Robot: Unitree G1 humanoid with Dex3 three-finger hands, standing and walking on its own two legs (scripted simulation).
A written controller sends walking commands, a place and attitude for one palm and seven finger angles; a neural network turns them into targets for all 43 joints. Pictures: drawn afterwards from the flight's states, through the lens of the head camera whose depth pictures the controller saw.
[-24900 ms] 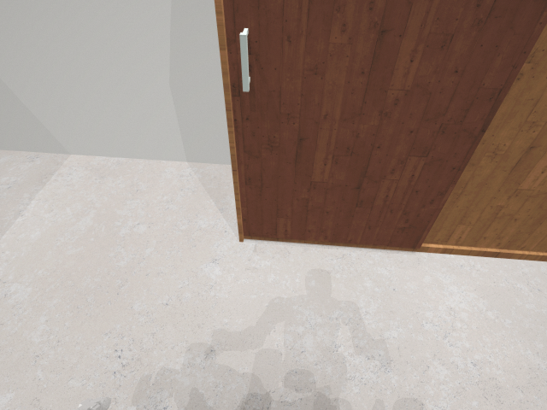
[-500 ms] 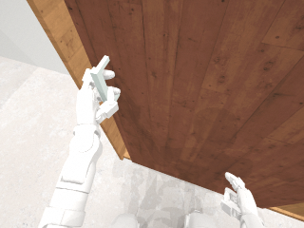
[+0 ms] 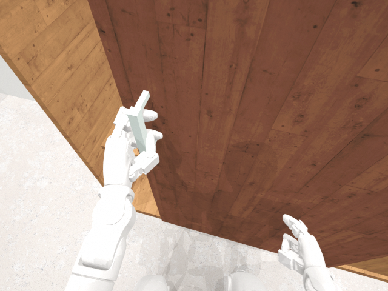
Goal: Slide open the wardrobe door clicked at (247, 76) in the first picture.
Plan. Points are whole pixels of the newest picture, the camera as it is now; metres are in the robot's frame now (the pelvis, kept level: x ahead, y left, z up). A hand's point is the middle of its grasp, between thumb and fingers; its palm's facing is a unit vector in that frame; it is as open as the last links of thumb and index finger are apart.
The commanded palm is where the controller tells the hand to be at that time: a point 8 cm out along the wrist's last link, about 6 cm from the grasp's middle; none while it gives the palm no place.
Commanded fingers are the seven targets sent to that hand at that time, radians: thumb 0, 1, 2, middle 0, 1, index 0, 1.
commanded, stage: step sideways, sliding the door along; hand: left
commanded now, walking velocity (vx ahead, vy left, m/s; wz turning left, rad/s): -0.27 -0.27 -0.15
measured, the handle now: (145, 130) +0.36 +0.17 +0.10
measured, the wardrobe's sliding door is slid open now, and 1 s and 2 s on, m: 0.20 0.43 0.62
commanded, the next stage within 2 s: none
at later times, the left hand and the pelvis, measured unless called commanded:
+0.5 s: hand (219, 173) +0.30 +0.02 +0.11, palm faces +0.14 -0.99 -0.04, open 6.0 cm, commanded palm +0.26 +0.00 +0.11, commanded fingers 0.00 0.90 0.90 -0.45 -1.40 -0.45 -1.40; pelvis -0.06 -0.11 +0.00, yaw -2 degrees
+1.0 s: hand (290, 190) +0.29 -0.10 +0.11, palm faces +0.15 -0.99 -0.04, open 5.9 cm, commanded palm +0.25 -0.12 +0.11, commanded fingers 0.00 0.90 0.90 -0.45 -1.40 -0.45 -1.40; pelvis -0.09 -0.23 -0.01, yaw -1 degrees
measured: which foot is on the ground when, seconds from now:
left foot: down 0.00-0.22, up 0.24-0.38, down 0.40-0.76, up 0.78-0.96, down 0.98-1.00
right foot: up 0.00-0.18, down 0.20-0.40, up 0.42-0.74, down 0.76-0.96, up 0.98-1.00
